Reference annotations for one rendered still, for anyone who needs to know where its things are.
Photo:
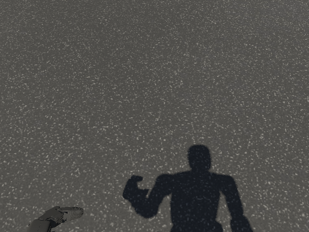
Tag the left robot hand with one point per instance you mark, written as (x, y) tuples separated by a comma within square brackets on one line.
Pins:
[(53, 217)]

